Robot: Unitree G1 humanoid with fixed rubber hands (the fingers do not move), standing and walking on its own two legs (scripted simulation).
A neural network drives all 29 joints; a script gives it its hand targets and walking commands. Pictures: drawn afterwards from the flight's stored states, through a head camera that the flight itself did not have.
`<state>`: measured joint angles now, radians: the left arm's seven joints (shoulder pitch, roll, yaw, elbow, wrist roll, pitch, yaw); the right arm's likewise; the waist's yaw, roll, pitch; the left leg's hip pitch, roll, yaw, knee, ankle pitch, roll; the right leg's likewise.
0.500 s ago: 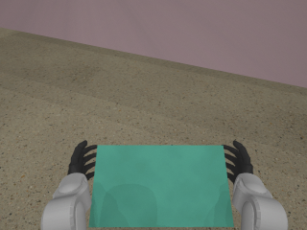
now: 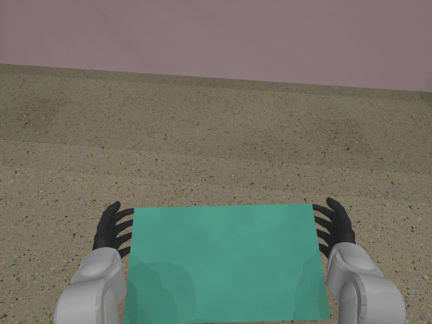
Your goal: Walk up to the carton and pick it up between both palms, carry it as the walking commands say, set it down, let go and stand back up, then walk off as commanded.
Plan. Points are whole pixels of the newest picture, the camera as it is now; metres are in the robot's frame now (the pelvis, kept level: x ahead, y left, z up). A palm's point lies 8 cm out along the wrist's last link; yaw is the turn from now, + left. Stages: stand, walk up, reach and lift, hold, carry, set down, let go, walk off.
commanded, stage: carry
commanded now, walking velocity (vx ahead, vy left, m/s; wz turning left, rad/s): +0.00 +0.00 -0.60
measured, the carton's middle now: (223, 260) +0.26 +0.00 +0.00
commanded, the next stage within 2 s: none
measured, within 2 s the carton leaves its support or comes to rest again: neither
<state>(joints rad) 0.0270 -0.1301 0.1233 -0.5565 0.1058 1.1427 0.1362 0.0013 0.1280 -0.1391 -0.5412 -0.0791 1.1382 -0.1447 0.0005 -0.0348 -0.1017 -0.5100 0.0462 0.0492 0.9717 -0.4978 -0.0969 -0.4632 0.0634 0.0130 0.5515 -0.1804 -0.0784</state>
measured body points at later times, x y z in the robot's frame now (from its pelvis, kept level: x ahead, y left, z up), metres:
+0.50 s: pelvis -0.04 -0.02 +0.00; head -0.02 +0.01 +0.45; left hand +0.27 +0.06 +0.09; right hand +0.13 -0.27 +0.10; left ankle -0.04 +0.13 -0.73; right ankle -0.06 -0.15 -0.70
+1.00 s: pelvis -0.05 -0.05 +0.00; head -0.05 -0.02 +0.45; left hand +0.26 -0.04 +0.10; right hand +0.06 -0.34 +0.11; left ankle +0.01 +0.03 -0.73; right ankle -0.06 -0.15 -0.73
